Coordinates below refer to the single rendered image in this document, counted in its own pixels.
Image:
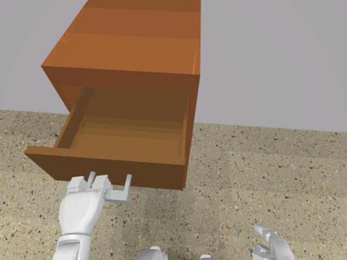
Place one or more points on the handle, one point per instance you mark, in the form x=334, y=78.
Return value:
x=112, y=195

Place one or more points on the drawer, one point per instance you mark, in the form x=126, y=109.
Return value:
x=117, y=132

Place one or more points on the right robot hand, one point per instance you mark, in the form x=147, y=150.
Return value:
x=278, y=248

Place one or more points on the robot left shin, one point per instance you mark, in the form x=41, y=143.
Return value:
x=155, y=247

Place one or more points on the left robot forearm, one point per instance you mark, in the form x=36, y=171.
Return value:
x=73, y=246

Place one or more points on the left robot thigh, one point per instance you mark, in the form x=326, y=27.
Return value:
x=152, y=254

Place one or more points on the left robot hand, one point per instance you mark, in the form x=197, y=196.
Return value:
x=80, y=210

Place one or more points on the cabinet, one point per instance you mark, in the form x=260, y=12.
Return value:
x=131, y=44

